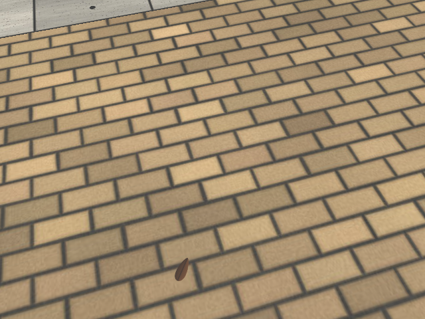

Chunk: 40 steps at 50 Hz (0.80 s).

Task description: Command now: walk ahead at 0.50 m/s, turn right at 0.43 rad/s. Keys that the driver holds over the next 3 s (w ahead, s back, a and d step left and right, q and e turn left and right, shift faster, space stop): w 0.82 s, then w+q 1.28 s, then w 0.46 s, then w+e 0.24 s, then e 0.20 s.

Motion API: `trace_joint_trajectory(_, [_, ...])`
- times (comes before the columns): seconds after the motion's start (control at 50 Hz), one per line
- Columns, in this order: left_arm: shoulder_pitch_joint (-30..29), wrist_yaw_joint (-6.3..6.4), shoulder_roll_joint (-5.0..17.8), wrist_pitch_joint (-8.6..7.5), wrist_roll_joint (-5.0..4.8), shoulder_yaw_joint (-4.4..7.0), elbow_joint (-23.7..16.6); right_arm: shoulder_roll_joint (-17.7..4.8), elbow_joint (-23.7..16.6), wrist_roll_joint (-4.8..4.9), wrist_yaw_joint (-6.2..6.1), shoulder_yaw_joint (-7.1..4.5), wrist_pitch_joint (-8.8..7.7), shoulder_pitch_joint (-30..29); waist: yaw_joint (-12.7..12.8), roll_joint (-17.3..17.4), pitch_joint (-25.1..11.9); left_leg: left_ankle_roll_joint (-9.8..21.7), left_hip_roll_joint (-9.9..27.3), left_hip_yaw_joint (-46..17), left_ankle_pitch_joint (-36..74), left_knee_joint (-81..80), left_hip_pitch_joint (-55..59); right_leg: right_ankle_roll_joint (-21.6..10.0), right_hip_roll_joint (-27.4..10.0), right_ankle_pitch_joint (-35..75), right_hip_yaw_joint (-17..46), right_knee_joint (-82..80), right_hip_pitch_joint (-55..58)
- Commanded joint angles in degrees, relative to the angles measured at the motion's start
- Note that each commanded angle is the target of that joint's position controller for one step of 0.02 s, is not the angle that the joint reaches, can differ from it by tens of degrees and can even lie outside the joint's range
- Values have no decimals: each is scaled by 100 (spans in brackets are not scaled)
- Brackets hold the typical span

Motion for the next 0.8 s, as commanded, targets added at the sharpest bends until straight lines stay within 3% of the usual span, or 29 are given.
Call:
trace_joint_trajectory(0.02, [192,8,732,-201,-15,174,-246,-399,-184,-20,44,-112,96,363,-102,-286,-372,-75,44,118,572,-480,-296,-801,-1497,1997,1366,-1149,358])
trace_joint_trajectory(0.14, [888,30,703,-268,-25,132,87,-347,-469,36,96,-73,52,-835,357,-427,-88,27,-58,159,1811,-2004,-758,-454,-1503,2138,1249,-1213,1083])
trace_joint_trajectory(0.24, [1223,115,760,-269,61,101,304,-369,-711,80,137,-50,-24,-1505,538,-464,126,268,-324,265,1648,-2800,-677,-424,-1747,2553,1326,-993,1691])
trace_joint_trajectory(0.3, [970,166,877,-283,89,101,358,-485,-545,95,87,-111,-80,-900,161,-558,-17,549,-668,369,1047,-3258,493,-209,-1776,3975,1176,-438,1648])
trace_joint_trajectory(0.32, [912,158,925,-288,102,106,389,-585,-340,100,23,-170,-108,-286,-108,-518,-351,661,-881,465,897,-3433,1295,-127,-1650,4691,1049,278,1611])
trace_joint_trajectory(0.34, [850,140,895,-300,84,83,400,-727,-82,58,-55,-237,-164,590,-525,-326,-857,836,-745,334,1091,-3699,2517,-19,-1397,4444,803,1374,1182])
trace_joint_trajectory(0.36, [892,128,584,-335,58,-14,221,-1167,34,-68,-153,-337,-197,1575,-843,265,-1647,1151,593,-1132,454,-3762,3930,83,-1056,2546,569,3077,165])
trace_joint_trajectory(0.38, [1644,104,213,-316,-119,-56,231,-1637,125,-79,-113,-466,-159,1622,-425,1582,-2061,1964,1885,-3893,361,-4468,4910,315,72,-1861,235,4851,-1633])
trace_joint_trajectory(0.4, [1194,136,679,-279,108,15,301,-1109,97,135,-48,-366,-108,1193,-344,496,-1361,1821,1587,-3946,-88,-4762,4254,217,-309,-1681,713,5165,-2136])
trace_joint_trajectory(0.42, [758,85,647,-284,100,23,220,-769,33,178,-24,-280,-112,659,-180,153,-655,1698,1377,-2931,33,-4841,3467,220,-569,-1155,667,4989,-2163])
trace_joint_trajectory(0.44, [526,49,534,-285,99,-19,178,-550,47,140,-2,-221,-140,419,-95,-37,-376,1558,1087,-2305,615,-5010,2961,241,-767,-879,566,4710,-2038])
trace_joint_trajectory(0.48, [571,-23,418,-167,180,-49,221,-400,196,160,-21,-155,-207,384,123,260,-246,1324,652,-1457,1392,-5237,2424,357,-994,-720,389,4291,-1669])
trace_joint_trajectory(0.54, [437,-94,286,-74,209,-87,222,-502,435,221,6,-179,-331,701,176,286,-230,1403,534,-1011,2096,-5464,2350,506,-1096,-477,168,4001,-1782])
trace_joint_trajectory(0.6, [-347,-122,235,-58,201,-128,-5,-517,622,231,9,-182,-334,950,48,241,21,1407,405,-684,2174,-5733,2464,657,-1301,119,-33,3321,-2348])
trace_joint_trajectory(0.66, [-1042,-143,104,-85,164,-204,-194,-503,779,239,19,-171,-325,1160,-106,247,93,1286,217,-340,2510,-5728,2540,730,-1282,713,-232,2262,-2268])
trace_joint_trajectory(0.74, [-1676,-132,99,-114,126,-245,-343,-587,985,209,-13,-182,-317,1505,-294,260,121,1230,358,-252,2897,-5560,2931,643,-1125,1001,-384,1360,-1993])
trace_joint_trajectory(0.8, [-1785,-100,206,-146,133,-208,-402,-648,1100,166,-70,-194,-281,1536,-231,276,158,1188,611,-324,3405,-5263,3399,440,-1038,588,-359,1029,-1855])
